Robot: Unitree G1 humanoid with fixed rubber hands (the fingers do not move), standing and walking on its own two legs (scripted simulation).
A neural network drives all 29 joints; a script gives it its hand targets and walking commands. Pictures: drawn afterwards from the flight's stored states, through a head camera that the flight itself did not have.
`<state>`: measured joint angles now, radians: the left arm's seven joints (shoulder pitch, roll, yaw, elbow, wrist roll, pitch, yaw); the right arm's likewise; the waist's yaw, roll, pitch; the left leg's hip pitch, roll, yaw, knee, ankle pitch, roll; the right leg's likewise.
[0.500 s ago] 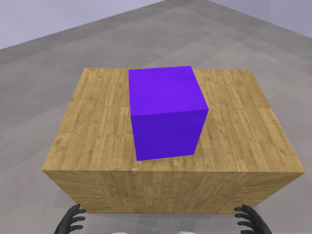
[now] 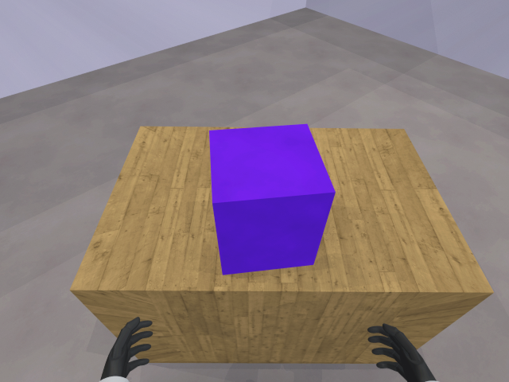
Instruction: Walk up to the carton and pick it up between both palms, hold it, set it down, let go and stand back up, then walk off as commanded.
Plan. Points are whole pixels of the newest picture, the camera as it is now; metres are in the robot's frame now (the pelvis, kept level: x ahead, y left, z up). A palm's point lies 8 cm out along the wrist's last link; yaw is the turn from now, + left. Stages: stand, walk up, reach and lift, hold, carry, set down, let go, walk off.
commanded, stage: reach and lift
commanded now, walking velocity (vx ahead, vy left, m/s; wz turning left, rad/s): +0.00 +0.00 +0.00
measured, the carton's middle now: (264, 201) +0.49 -0.02 -0.04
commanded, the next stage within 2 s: none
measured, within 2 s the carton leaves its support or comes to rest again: neither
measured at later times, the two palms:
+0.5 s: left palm (129, 353) +0.19 +0.19 -0.04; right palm (417, 353) +0.19 -0.26 -0.06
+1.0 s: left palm (151, 315) +0.24 +0.17 -0.02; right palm (411, 330) +0.22 -0.25 -0.04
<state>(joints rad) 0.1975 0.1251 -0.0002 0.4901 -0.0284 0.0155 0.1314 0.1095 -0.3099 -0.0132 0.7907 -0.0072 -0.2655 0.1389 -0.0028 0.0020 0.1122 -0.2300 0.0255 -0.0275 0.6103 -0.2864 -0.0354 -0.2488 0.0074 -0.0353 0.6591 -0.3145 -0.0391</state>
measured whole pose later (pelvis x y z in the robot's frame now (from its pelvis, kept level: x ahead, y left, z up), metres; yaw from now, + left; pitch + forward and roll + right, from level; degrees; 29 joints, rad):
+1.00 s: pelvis +0.03 +0.00 +0.00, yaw +0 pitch -3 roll +1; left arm 0.14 0.01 -0.06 0.45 -0.09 -0.20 0.25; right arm 0.10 -0.31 -0.01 0.72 0.19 -0.42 0.20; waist 0.00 0.00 0.07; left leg -0.21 0.03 -0.03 0.57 -0.30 -0.05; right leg -0.23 0.01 -0.04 0.63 -0.34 -0.04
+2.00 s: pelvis +0.02 +0.00 +0.01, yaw -1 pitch +1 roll +1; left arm -0.37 0.06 -0.06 0.30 -0.10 0.39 0.27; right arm -0.38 -0.31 -0.01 0.65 0.21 0.01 0.08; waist 0.02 0.00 0.05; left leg -0.25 0.05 -0.02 0.47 -0.23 -0.05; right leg -0.28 0.03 -0.03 0.52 -0.25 -0.04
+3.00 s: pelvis +0.02 -0.01 +0.00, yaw -1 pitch +22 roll +1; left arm -0.79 0.09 -0.01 0.98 -0.15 -0.05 0.21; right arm -0.83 -0.36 -0.01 1.16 0.21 -0.19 0.06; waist 0.09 0.00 -0.17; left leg -0.69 0.05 -0.02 0.47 -0.17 -0.06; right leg -0.72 0.04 -0.03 0.52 -0.19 -0.05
